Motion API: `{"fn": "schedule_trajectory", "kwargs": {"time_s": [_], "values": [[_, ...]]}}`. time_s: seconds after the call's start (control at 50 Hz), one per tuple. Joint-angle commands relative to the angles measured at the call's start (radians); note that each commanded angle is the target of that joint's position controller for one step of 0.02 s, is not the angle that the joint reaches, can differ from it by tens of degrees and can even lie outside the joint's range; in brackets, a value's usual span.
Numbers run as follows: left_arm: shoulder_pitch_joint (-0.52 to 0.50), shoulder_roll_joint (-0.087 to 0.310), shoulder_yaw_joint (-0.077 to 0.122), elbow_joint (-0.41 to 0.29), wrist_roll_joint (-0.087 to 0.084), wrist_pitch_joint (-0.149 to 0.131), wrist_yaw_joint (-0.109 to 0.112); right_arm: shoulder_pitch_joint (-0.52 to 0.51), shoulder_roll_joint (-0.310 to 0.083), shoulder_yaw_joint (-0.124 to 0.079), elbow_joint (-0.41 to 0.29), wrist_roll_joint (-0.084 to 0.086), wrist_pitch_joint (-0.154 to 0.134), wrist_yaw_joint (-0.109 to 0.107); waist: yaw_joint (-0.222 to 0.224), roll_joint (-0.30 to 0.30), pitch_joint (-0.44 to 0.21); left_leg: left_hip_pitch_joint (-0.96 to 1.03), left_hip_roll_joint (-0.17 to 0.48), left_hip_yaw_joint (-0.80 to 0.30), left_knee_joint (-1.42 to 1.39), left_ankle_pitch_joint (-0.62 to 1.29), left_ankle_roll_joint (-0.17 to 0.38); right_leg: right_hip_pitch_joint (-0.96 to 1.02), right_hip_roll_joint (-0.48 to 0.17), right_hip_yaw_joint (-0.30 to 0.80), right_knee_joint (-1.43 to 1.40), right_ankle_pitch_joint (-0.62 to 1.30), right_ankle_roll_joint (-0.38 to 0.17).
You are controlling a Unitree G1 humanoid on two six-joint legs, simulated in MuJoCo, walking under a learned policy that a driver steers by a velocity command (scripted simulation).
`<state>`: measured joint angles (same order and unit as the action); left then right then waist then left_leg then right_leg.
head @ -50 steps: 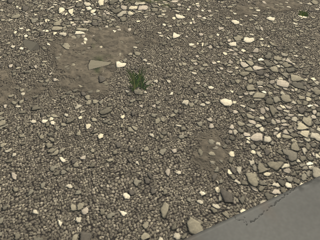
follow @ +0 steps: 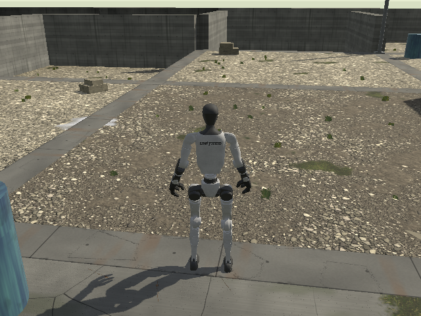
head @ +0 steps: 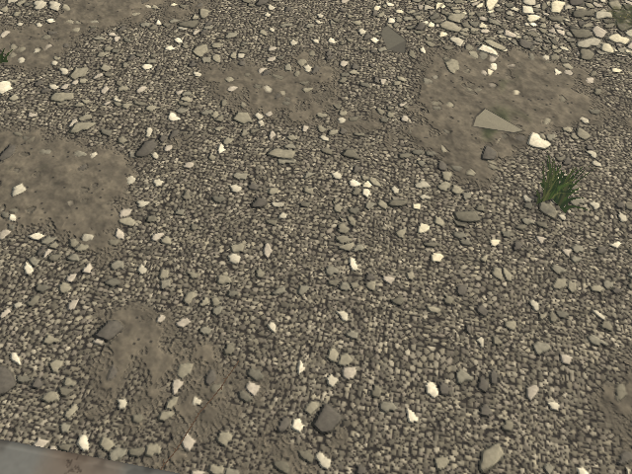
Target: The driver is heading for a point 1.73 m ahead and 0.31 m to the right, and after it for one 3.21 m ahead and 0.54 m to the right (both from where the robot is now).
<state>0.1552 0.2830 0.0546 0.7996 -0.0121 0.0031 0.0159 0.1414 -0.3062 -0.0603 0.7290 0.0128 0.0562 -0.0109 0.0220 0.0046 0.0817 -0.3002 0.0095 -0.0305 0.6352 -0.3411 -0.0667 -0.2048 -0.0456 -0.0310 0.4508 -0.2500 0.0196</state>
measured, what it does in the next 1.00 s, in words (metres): walks ahead: left foot, then right foot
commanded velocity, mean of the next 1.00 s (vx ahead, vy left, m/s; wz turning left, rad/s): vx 0.34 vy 0.00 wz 0.05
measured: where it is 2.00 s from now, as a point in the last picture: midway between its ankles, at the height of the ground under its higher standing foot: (347, 313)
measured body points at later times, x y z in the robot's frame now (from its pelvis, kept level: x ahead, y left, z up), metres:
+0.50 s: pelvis +0.09 -0.02 -0.01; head +0.11 -0.03 +0.44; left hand +0.26 +0.26 -0.10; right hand +0.13 -0.31 -0.14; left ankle +0.00 +0.13 -0.74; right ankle +0.14 -0.12 -0.74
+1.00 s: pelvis +0.35 -0.01 -0.02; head +0.39 -0.01 +0.43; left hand +0.30 +0.28 -0.15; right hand +0.60 -0.23 -0.09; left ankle +0.49 +0.09 -0.74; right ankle +0.14 -0.12 -0.74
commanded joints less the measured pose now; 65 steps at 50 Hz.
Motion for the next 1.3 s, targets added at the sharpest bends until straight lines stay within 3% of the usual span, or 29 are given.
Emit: {"fn": "schedule_trajectory", "kwargs": {"time_s": [0.02,0.04,0.06,0.08,0.1,0.14,0.18,0.24,0.3,0.4,0.46,0.48,0.5,0.52,0.54,0.56,0.62,0.72,0.78,0.9,0.96,0.98,1.0,1.02,1.04,1.06,1.1,1.18,1.3], "values": [[0.006,0.15,0.025,-0.028,-0.011,-0.015,-0.004,0.07,-0.116,-0.031,-0.038,-0.007,-0.011,0.002,-0.04,-0.124,-0.144,0.242,-0.005,0.015,-0.315,0.278,0.065,-0.007,-0.158,0.125,-0.012,0.323,-0.133],[0.037,0.092,0.003,-0.032,0.03,-0.025,-0.012,0.094,-0.182,-0.039,-0.048,-0.015,-0.009,-0.009,-0.013,0.061,-0.208,0.385,0.175,-0.198,-0.303,0.559,0.116,-0.109,-0.082,0.046,0.136,0.085,-0.041],[0.024,0.055,-0.007,-0.053,0.036,-0.027,-0.007,0.036,-0.173,-0.027,-0.05,-0.036,-0.015,-0.005,0.014,0.23,-0.193,0.259,0.304,-0.309,-0.285,0.585,0.267,-0.146,-0.012,0.017,0.144,-0.24,0.016],[-0.033,0.116,0.005,-0.052,0.029,-0.02,0.002,0.001,-0.113,-0.013,-0.065,-0.042,-0.032,0.004,-0.027,0.162,-0.159,0.205,0.281,-0.309,-0.311,0.463,0.316,-0.128,-0.023,0.046,0.216,-0.288,0.042],[-0.045,0.127,0.009,-0.053,0.02,-0.017,0.002,0.019,-0.1,-0.008,-0.039,-0.04,-0.046,0.004,-0.033,0.172,-0.154,0.22,0.25,-0.294,-0.344,0.278,0.301,-0.164,-0.013,0.04,0.255,-0.276,0.041],[-0.064,0.175,0.032,-0.05,0.006,-0.014,0.006,0.103,-0.193,-0.041,-0.003,-0.009,-0.06,-0.001,-0.089,0.192,-0.083,0.273,0.264,-0.379,-0.431,-0.099,0.303,-0.348,-0.003,0.039,0.443,-0.291,0.039],[-0.053,0.166,0.038,-0.044,-0.014,-0.026,-0.002,0.113,-0.158,-0.03,0.009,-0.004,-0.075,-0.011,-0.073,0.162,-0.019,0.262,0.26,-0.392,-0.485,-0.233,0.293,-0.436,-0.028,0.065,0.514,-0.218,0.012],[-0.071,0.124,0.031,-0.037,-0.008,-0.062,-0.016,0.105,-0.12,-0.023,0.009,-0.007,-0.094,-0.017,-0.071,0.125,-0.016,0.287,0.229,-0.317,-0.513,-0.127,0.277,-0.447,-0.043,0.051,0.434,-0.095,-0.006],[-0.098,0.091,0.016,-0.037,-0.003,-0.083,-0.031,0.105,-0.14,-0.033,0.009,-0.002,-0.108,-0.01,-0.078,0.111,-0.039,0.257,0.207,-0.239,-0.508,-0.023,0.275,-0.355,-0.031,0.027,0.272,-0.024,-0.007],[-0.108,0.116,0.008,-0.043,-0.015,-0.089,-0.046,0.137,-0.172,-0.045,0.025,0.012,-0.111,0.011,-0.075,0.118,-0.022,0.149,0.229,-0.222,-0.485,-0.043,0.28,-0.204,-0.007,0.0,0.128,0.026,-0.025],[0.031,0.135,0.017,0.007,-0.016,-0.091,-0.043,0.133,-0.144,-0.033,0.032,0.011,-0.106,0.016,0.008,0.088,-0.046,0.041,0.199,-0.178,-0.378,-0.037,0.236,0.023,0.025,-0.025,0.059,0.062,-0.055],[0.132,0.162,0.031,0.035,-0.022,-0.092,-0.035,0.134,-0.106,-0.019,0.032,0.001,-0.108,0.017,0.056,0.063,-0.08,-0.025,0.156,-0.134,-0.255,0.019,0.204,0.159,0.011,0.007,0.035,0.033,-0.079],[0.255,0.24,0.049,0.051,-0.013,-0.094,-0.025,0.117,-0.032,0.007,0.007,-0.016,-0.114,0.02,0.101,-0.126,-0.147,-0.141,0.05,-0.016,0.105,-0.014,0.136,0.298,-0.183,0.267,-0.072,-0.067,-0.147],[0.306,0.333,0.066,0.058,0.003,-0.099,-0.038,0.128,-0.028,0.006,-0.051,0.001,-0.134,0.01,0.085,-0.341,-0.189,-0.403,-0.068,0.007,0.397,-0.239,0.095,0.406,-0.354,0.719,-0.251,-0.367,-0.294],[0.239,0.243,0.042,0.041,0.003,-0.108,-0.044,0.127,-0.125,-0.017,-0.037,0.024,-0.146,0.008,0.069,-0.204,-0.124,-0.491,0.0,-0.077,0.53,-0.209,0.107,0.353,-0.359,0.734,-0.281,-0.497,-0.301],[0.181,0.186,0.025,0.024,0.003,-0.113,-0.045,0.11,-0.15,-0.025,-0.035,0.034,-0.151,0.013,0.045,-0.173,-0.05,-0.528,0.044,-0.071,0.545,-0.105,0.127,0.299,-0.317,0.615,-0.278,-0.441,-0.263],[0.106,0.135,0.006,0.0,0.019,-0.111,-0.044,0.095,-0.106,-0.023,-0.02,0.003,-0.147,0.018,0.003,-0.1,-0.024,-0.447,0.118,-0.049,0.458,0.092,0.116,0.184,-0.208,0.366,-0.302,-0.097,-0.213],[0.153,0.15,0.009,0.024,0.009,-0.109,-0.029,0.016,-0.053,-0.01,-0.056,-0.008,-0.134,0.02,0.011,-0.063,-0.024,-0.448,0.111,0.001,0.259,0.262,0.052,0.172,-0.156,0.177,-0.331,0.296,-0.222],[0.188,0.157,0.009,0.039,0.004,-0.1,-0.018,-0.085,-0.016,0.006,-0.089,-0.002,-0.143,0.031,0.043,-0.07,-0.006,-0.373,0.082,0.039,0.053,0.399,0.047,0.141,-0.121,0.098,-0.347,0.326,-0.201],[0.272,0.173,0.018,0.082,-0.008,-0.074,-0.009,-0.22,-0.026,0.011,-0.147,0.008,-0.16,0.066,0.056,-0.068,0.032,-0.364,0.043,0.039,-0.126,0.396,0.098,0.288,-0.199,0.097,-0.293,0.409,-0.197],[0.249,0.207,0.031,0.078,-0.003,-0.06,-0.002,-0.107,-0.086,-0.014,-0.125,0.004,-0.158,0.065,-0.03,-0.112,-0.073,-0.181,-0.021,0.077,-0.129,0.279,0.153,0.359,-0.206,0.084,-0.116,0.818,-0.17],[0.23,0.203,0.029,0.073,0.002,-0.05,0.0,0.04,-0.124,-0.035,-0.084,0.004,-0.154,0.056,-0.112,-0.104,-0.169,0.015,-0.049,0.105,-0.156,0.3,0.185,0.327,-0.168,0.05,0.061,0.93,-0.147],[0.23,0.18,0.016,0.054,0.013,-0.05,0.004,0.213,-0.167,-0.052,-0.043,-0.002,-0.148,0.042,-0.184,-0.075,-0.299,0.335,0.05,0.006,-0.103,0.32,0.232,0.134,-0.135,0.041,0.307,0.758,-0.12],[0.37,0.035,-0.026,0.028,0.019,-0.07,-0.01,0.305,-0.27,-0.075,-0.022,-0.023,-0.145,0.038,-0.118,0.18,-0.469,0.752,0.33,-0.484,-0.127,0.142,0.405,-0.296,0.05,0.028,0.729,0.139,-0.051],[0.342,0.085,-0.019,0.051,0.0,-0.098,-0.019,0.317,-0.179,-0.052,-0.014,-0.013,-0.143,0.039,-0.144,0.204,-0.532,0.769,0.388,-0.743,-0.299,0.025,0.43,-0.428,0.103,0.176,0.866,-0.319,-0.056],[0.226,0.168,0.006,0.011,-0.033,-0.112,-0.026,0.232,-0.136,-0.034,-0.018,-0.005,-0.144,0.037,-0.136,0.15,-0.328,0.619,0.347,-0.586,-0.334,-0.01,0.369,-0.519,0.037,0.172,0.909,-0.275,-0.068],[0.126,0.151,0.005,-0.016,-0.021,-0.118,-0.022,0.103,-0.088,-0.019,-0.027,-0.009,-0.146,0.04,-0.07,0.021,-0.133,0.307,0.264,-0.348,-0.398,0.148,0.321,-0.48,-0.056,0.113,0.792,-0.112,-0.065],[0.188,0.09,0.0,0.002,-0.001,-0.074,-0.013,0.06,-0.075,-0.017,-0.005,-0.012,-0.172,0.047,0.011,0.065,-0.09,0.096,0.2,-0.178,-0.503,0.304,0.326,-0.355,-0.112,0.104,0.673,-0.012,-0.025],[-0.029,0.061,-0.011,-0.07,0.011,-0.084,-0.019,0.132,-0.121,-0.025,0.045,-0.007,-0.163,0.021,-0.048,0.04,-0.025,0.107,0.145,-0.034,-0.534,0.362,0.289,-0.414,-0.093,0.063,0.288,0.311,0.01]]}}
Keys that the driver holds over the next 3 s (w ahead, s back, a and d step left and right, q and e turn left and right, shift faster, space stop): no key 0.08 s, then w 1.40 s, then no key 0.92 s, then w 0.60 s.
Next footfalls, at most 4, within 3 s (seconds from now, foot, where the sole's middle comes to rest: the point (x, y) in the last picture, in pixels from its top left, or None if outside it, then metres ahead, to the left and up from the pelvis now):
0.02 left None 0.04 0.13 -0.78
0.48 right None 0.18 -0.12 -0.78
1.00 left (293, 430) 0.53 0.09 -0.78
1.52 right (398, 308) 0.83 -0.14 -0.78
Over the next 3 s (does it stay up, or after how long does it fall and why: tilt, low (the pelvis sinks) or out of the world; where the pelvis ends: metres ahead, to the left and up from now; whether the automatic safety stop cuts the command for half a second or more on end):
stays up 0.99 0.00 0.00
